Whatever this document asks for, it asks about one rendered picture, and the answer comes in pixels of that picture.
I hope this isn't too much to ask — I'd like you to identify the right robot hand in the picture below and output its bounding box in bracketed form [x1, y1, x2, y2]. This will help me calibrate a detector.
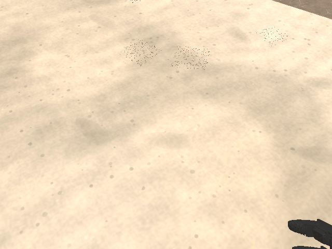
[288, 219, 332, 249]

